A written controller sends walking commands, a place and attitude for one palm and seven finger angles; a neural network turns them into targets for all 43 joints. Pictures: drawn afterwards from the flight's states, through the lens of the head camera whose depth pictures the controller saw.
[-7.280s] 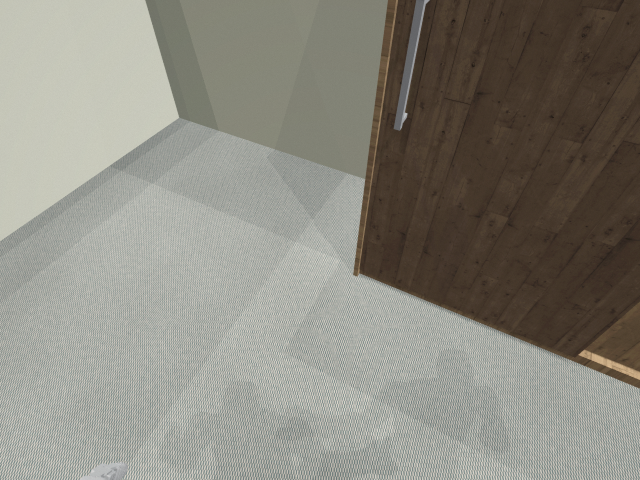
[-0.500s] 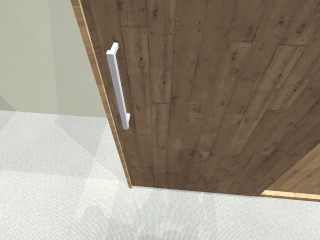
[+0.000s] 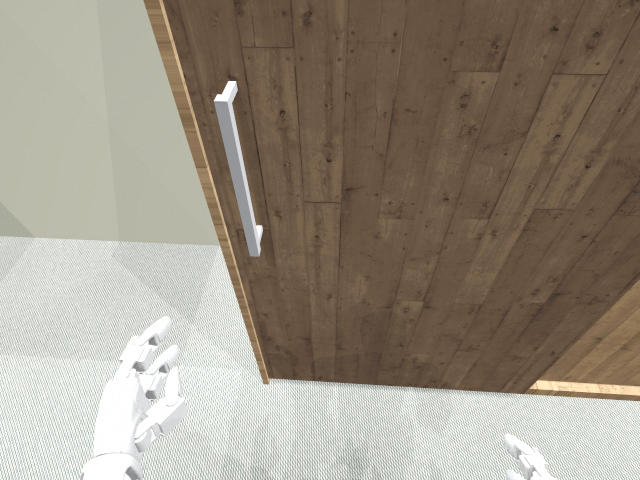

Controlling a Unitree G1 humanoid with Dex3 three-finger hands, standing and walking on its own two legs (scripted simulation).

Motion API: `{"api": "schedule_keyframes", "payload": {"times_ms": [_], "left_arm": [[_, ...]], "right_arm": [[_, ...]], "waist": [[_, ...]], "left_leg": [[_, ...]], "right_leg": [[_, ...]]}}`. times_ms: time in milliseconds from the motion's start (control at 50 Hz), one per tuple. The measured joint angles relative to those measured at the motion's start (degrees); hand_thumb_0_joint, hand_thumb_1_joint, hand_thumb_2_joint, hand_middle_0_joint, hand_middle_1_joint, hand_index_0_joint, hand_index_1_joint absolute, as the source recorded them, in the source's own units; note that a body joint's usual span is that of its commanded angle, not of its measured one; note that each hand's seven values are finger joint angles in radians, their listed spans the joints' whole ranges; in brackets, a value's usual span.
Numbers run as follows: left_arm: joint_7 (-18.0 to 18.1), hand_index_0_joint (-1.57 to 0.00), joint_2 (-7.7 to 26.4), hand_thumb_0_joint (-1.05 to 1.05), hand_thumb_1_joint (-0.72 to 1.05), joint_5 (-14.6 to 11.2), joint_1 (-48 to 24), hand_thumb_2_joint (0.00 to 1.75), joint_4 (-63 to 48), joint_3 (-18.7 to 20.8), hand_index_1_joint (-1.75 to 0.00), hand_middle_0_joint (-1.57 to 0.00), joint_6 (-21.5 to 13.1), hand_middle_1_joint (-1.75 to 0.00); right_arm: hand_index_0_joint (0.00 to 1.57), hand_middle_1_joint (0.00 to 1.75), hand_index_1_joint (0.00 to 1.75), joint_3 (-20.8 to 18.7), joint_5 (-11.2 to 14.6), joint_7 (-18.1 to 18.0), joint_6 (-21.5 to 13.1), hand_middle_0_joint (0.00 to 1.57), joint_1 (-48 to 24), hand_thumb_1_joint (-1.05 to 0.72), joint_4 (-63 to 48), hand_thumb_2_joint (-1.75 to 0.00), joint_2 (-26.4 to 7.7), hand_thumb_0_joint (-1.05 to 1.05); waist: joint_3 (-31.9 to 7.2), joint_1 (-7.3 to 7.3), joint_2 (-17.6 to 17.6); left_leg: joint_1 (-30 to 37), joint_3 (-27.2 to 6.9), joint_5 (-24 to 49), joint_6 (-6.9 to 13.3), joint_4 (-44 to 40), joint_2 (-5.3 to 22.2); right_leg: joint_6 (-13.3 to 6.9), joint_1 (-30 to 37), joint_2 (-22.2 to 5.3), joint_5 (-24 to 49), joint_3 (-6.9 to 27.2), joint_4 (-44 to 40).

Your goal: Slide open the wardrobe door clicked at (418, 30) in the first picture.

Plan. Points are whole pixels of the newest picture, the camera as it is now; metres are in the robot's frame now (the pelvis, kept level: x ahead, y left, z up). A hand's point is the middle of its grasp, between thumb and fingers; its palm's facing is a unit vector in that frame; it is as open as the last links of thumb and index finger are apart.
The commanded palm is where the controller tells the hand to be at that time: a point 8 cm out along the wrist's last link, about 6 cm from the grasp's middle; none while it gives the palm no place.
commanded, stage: raise the hand with hooked fingers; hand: left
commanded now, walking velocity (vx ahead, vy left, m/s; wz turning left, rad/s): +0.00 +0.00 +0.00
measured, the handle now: (244, 181) +0.50 +0.13 +0.11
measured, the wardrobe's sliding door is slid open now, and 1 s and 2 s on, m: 0.00 0.00 0.00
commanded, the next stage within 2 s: move the hooked fingers beside the handle in 1.88 s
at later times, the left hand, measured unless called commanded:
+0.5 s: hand (148, 418) +0.19 +0.20 +0.02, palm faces -0.06 -1.00 -0.05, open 10.4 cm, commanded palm +0.16 +0.27 +0.03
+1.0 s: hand (89, 357) +0.24 +0.26 +0.08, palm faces +0.02 -1.00 -0.07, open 13.3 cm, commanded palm +0.21 +0.31 +0.10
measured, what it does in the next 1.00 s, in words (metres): stands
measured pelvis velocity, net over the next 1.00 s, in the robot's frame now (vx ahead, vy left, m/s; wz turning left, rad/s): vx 0.00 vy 0.02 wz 0.01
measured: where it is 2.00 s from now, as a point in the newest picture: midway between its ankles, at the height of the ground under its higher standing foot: outside the picture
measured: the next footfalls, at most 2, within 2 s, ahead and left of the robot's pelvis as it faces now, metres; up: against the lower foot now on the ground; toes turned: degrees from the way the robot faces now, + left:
none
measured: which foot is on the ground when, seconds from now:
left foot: down 0.00-1.00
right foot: down 0.00-1.00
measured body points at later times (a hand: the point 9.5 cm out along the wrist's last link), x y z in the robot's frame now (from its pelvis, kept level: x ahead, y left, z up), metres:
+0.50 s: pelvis -0.02 +0.01 -0.04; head +0.02 +0.01 +0.41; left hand +0.19 +0.26 +0.03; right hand +0.17 -0.19 -0.12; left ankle -0.01 +0.13 -0.72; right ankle +0.02 -0.12 -0.72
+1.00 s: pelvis +0.00 +0.02 -0.01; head +0.01 +0.02 +0.44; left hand +0.23 +0.31 +0.09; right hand +0.19 -0.22 -0.06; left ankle -0.01 +0.13 -0.72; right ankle +0.02 -0.12 -0.72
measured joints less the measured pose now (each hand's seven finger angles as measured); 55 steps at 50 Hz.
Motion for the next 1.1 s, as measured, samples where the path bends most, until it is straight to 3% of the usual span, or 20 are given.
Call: {"api": "schedule_keyframes", "payload": {"times_ms": [60,80,120,160,220,280,340,440,520,620,800,1100], "left_arm": [[-9.7,-0.20,-1.1,0.02,0.79,-1.7,-0.8,0.84,-0.7,1.2,-0.39,-0.20,-11.5,-0.39],[-12.7,-0.20,-1.1,0.01,0.77,-1.7,-0.4,0.83,-0.7,1.3,-0.40,-0.20,-13.9,-0.40],[-16.7,-0.21,-0.7,0.01,0.72,-2.1,1.4,0.81,-1.1,1.6,-0.43,-0.21,-15.3,-0.43],[-18.0,-0.22,-0.2,0.01,0.67,-2.9,3.8,0.79,-2.0,2.1,-0.46,-0.22,-13.4,-0.46],[-16.1,-0.23,0.6,0.01,0.59,-3.1,7.4,0.77,-4.7,3.4,-0.50,-0.23,-10.3,-0.50],[-14.5,-0.23,2.1,0.01,0.52,-3.2,8.8,0.74,-8.8,4.8,-0.54,-0.23,-10.3,-0.55],[-15.8,-0.23,3.5,0.01,0.45,-3.9,6.1,0.71,-11.3,5.3,-0.59,-0.23,-10.9,-0.59],[-19.8,-0.24,5.7,0.01,0.33,-4.9,-0.6,0.66,-11.3,5.9,-0.66,-0.24,-4.5,-0.66],[-19.5,-0.25,6.6,0.01,0.24,-6.2,-1.7,0.62,-10.3,7.9,-0.72,-0.25,1.4,-0.72],[-17.7,-0.26,6.8,0.01,0.12,-7.3,-0.8,0.57,-10.4,10.6,-0.80,-0.25,1.4,-0.80],[-19.5,-0.27,8.3,0.00,-0.09,-7.5,-3.6,0.48,-8.6,11.8,-0.93,-0.27,1.3,-0.93],[-24.9,-0.29,12.2,-0.01,-0.42,-9.8,-14.3,0.34,-1.5,17.7,-1.14,-0.29,8.5,-1.15]], "right_arm": [[0.20,0.30,0.30,-1.7,-0.5,2.3,0.0,0.20,-4.4,-0.91,-6.3,-0.90,-0.5,0.01],[0.20,0.30,0.30,-2.1,-0.5,2.9,0.3,0.20,-5.6,-0.91,-8.4,-0.90,-0.7,0.01],[0.20,0.30,0.30,-2.7,-0.1,3.2,1.5,0.20,-7.4,-0.91,-12.3,-0.90,-1.0,0.01],[0.20,0.30,0.30,-3.0,0.2,2.8,2.9,0.20,-8.3,-0.91,-15.4,-0.90,-1.2,0.01],[0.20,0.30,0.30,-2.6,0.3,1.9,4.1,0.20,-8.3,-0.90,-18.4,-0.90,-1.2,0.01],[0.20,0.30,0.30,-0.8,0.0,1.0,4.2,0.20,-7.5,-0.90,-18.9,-0.90,-0.5,0.01],[0.20,0.30,0.30,1.7,0.1,0.5,3.7,0.20,-6.8,-0.90,-17.2,-0.90,0.6,0.00],[0.21,0.30,0.30,5.0,0.7,0.1,4.0,0.21,-4.8,-0.90,-13.4,-0.90,3.7,0.01],[0.21,0.30,0.30,5.7,0.9,-0.1,4.2,0.21,-1.8,-0.90,-11.9,-0.89,4.9,0.01],[0.21,0.30,0.30,4.7,0.9,-0.3,3.0,0.21,1.3,-0.89,-10.9,-0.89,3.2,0.01],[0.21,0.30,0.30,2.8,1.4,-1.3,0.7,0.21,1.3,-0.90,-10.2,-0.90,-1.4,0.01],[0.21,0.30,0.30,5.6,1.5,-2.1,0.7,0.21,-2.2,-0.90,-11.5,-0.90,-0.5,0.01]], "waist": [[-1.8,-0.18,-1.6],[-2.2,-0.02,-2.2],[-2.6,0.77,-3.2],[-2.7,1.83,-4.0],[-2.4,3.40,-3.8],[-2.1,4.48,-3.1],[-1.4,4.91,-1.8],[-0.9,3.68,0.0],[-1.0,1.82,0.6],[-1.1,0.99,0.6],[-0.1,1.52,0.0],[0.5,3.51,0.6]], "left_leg": [[-6.8,0.8,-3.3,-0.2,7.7,0.6],[-8.8,0.9,-4.4,-0.2,10.1,0.8],[-12.2,0.9,-6.1,-0.4,14.3,0.9],[-14.5,0.6,-7.6,-0.2,17.5,1.0],[-17.0,-0.8,-9.0,-0.3,20.8,1.2],[-19.1,-2.7,-9.8,-0.3,23.2,1.4],[-20.6,-4.3,-10.0,-0.3,24.8,1.6],[-19.9,-4.3,-9.1,-0.1,23.5,1.7],[-16.9,-2.9,-7.7,0.5,19.6,1.5],[-13.7,-1.6,-6.4,0.9,15.8,1.2],[-9.9,-1.4,-5.5,1.3,12.5,0.7],[-1.8,-1.7,-3.2,1.0,5.4,0.9]], "right_leg": [[-0.3,-7.2,0.2,-2.6,1.1,7.4],[-0.4,-9.3,0.2,-3.6,1.4,9.8],[-0.3,-12.9,0.2,-5.3,1.8,14.0],[-0.4,-15.1,0.1,-6.6,1.7,17.0],[-0.5,-16.4,0.1,-7.8,0.4,19.1],[-0.7,-17.0,0.2,-8.2,-1.3,19.9],[-0.8,-17.2,0.4,-8.2,-2.9,20.0],[-0.4,-16.1,0.6,-6.7,-3.0,17.7],[0.0,-13.8,0.7,-5.1,-1.8,14.3],[0.6,-11.3,0.6,-3.7,-0.7,11.0],[1.0,-7.3,0.3,-2.7,-0.6,7.6],[0.8,1.0,1.0,-0.5,-1.2,0.3]]}}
